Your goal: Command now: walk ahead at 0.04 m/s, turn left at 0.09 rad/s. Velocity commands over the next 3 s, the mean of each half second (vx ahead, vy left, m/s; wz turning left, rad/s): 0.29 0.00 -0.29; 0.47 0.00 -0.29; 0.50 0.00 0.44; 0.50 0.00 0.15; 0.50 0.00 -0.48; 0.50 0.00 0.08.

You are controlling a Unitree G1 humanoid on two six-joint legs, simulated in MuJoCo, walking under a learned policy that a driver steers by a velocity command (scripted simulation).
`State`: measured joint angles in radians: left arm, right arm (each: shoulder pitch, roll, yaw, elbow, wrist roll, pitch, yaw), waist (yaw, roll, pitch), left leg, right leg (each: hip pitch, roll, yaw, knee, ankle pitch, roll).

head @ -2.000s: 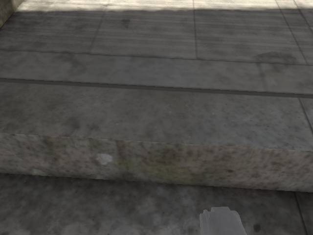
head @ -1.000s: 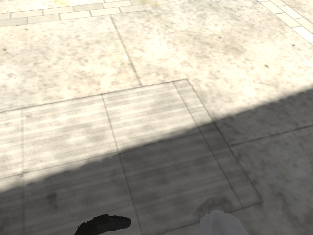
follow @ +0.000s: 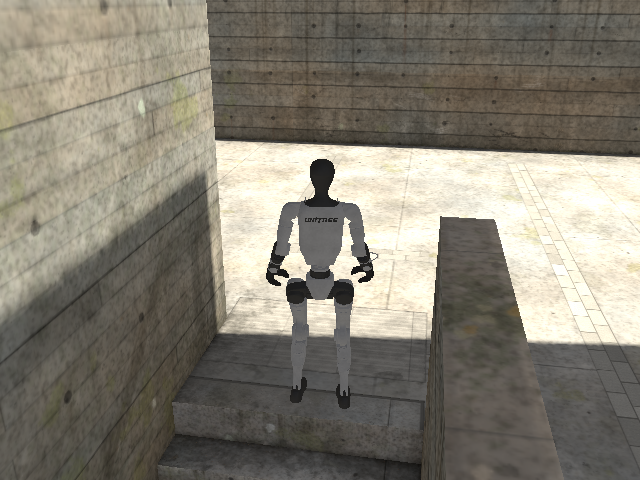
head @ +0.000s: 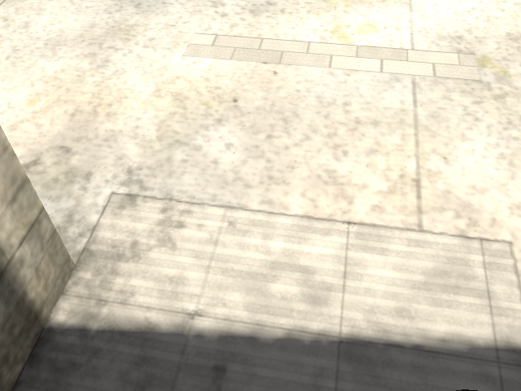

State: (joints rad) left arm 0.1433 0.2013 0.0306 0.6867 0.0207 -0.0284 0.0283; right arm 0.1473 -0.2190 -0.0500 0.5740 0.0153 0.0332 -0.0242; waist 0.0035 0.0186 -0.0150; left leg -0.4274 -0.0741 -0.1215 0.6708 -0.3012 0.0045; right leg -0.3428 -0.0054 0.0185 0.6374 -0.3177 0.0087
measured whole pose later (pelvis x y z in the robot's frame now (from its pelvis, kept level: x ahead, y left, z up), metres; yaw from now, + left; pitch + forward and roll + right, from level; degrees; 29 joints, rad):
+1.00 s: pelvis +0.37 -0.11 +0.02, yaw -20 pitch +3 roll -1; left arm 0.32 0.23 0.05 0.84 0.01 -0.08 -0.02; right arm 0.21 -0.27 -0.05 0.71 0.02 -0.07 -0.02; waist 0.01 0.03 -0.02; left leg -0.81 0.13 -0.07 1.21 -0.16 0.00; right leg -0.22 0.09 -0.05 0.36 -0.21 -0.09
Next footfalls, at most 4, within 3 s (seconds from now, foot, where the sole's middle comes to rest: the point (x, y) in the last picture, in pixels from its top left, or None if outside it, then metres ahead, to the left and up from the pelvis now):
0.32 left None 0.05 0.14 -0.76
0.72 right None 0.37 -0.18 -0.76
1.28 left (305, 313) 0.73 -0.07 -0.76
1.74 right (370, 240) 0.98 -0.29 -0.76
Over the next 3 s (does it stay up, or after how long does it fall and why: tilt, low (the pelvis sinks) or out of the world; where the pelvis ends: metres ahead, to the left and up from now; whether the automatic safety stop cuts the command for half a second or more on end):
stays up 1.39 -0.34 0.02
